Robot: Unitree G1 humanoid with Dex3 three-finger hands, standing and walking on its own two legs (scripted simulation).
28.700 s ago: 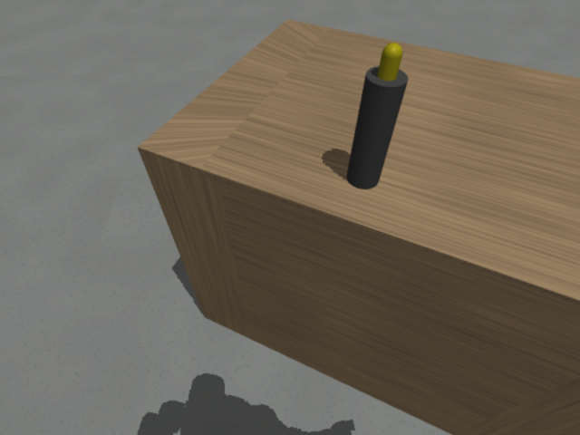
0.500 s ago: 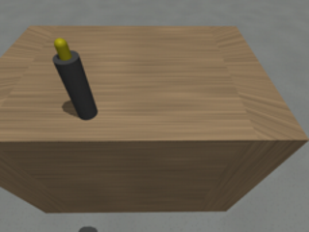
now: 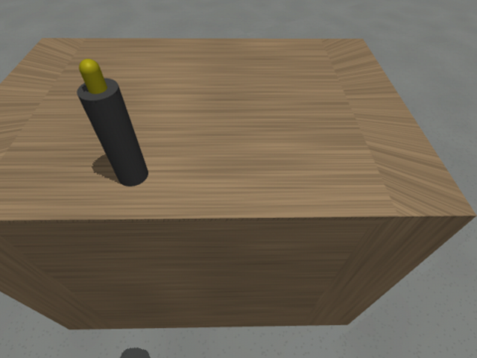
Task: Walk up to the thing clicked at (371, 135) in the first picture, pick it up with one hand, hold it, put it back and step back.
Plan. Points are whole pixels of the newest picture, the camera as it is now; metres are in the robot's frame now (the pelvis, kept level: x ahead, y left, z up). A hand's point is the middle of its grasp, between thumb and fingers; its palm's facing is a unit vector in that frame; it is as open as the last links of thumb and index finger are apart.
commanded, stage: stand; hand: left
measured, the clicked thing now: (114, 128) +0.44 +0.24 +0.14
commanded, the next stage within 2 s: step back in 0.66 s
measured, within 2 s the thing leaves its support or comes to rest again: neither
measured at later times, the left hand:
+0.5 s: hand out of the picture +0.08 +0.26 -0.16, palm faces -0.05 -0.93 -0.35, open 7.4 cm
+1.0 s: hand out of the picture +0.06 +0.28 -0.17, palm faces -0.10 -0.91 -0.40, open 7.4 cm
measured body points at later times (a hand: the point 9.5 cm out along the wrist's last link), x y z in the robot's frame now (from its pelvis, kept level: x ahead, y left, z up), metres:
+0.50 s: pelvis +0.00 +0.00 +0.00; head +0.01 +0.00 +0.45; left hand +0.08 +0.30 -0.13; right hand +0.06 -0.31 -0.13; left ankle -0.02 +0.14 -0.75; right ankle +0.02 -0.15 -0.75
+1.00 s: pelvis -0.07 +0.01 -0.02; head +0.01 +0.01 +0.42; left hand +0.07 +0.32 -0.14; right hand +0.03 -0.33 -0.14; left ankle -0.08 +0.13 -0.72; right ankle +0.02 -0.15 -0.75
